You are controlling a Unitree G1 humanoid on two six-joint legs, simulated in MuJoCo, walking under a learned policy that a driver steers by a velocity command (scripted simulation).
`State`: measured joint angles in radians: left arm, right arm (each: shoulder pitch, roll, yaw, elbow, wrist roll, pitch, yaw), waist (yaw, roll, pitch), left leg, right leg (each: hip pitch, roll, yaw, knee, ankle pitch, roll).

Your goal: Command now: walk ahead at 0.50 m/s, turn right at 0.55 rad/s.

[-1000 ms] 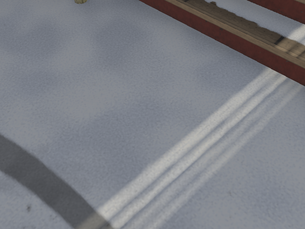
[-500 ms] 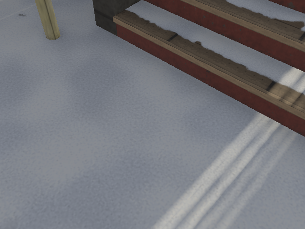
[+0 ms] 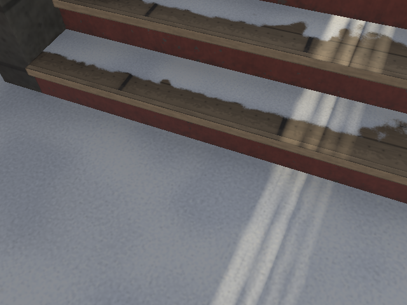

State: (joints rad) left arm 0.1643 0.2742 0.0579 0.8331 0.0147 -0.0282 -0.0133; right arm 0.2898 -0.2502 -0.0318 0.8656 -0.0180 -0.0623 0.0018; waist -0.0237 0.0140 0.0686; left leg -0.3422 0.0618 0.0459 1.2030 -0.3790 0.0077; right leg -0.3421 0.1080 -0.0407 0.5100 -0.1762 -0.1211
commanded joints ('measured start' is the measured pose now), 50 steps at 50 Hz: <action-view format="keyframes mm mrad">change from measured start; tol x32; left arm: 1 91 112 31 -13 -16 -12 16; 23 321 115 23 -33 -7 -40 17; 42 -213 44 -20 -155 29 7 -74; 50 193 250 65 -47 5 6 7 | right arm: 1 21 -107 -22 -81 -28 8 4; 16 -373 -109 -8 -252 -11 19 22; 22 135 -330 -72 -163 -50 -14 -29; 50 -39 -149 -35 -133 7 -16 9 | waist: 1 -3 -20 -72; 50 125 -84 -237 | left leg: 1 -223 65 -72 -51 42 -22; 15 -340 -15 -56 -549 342 -46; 20 173 -81 -48 -732 247 27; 23 596 393 -832 -921 -91 202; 39 257 174 105 -1062 500 110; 46 364 199 207 -526 1013 67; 47 173 176 209 -239 754 36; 48 -287 -13 191 120 -150 -27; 50 -414 19 -62 145 -27 -7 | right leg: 1 225 -263 342 -270 297 -166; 20 259 -167 383 59 617 -17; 22 -145 55 203 620 -186 45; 24 -281 -55 175 764 -251 36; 46 124 -11 -89 -9 -39 -63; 48 687 -431 599 -84 -66 -262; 50 576 -410 563 -198 95 -234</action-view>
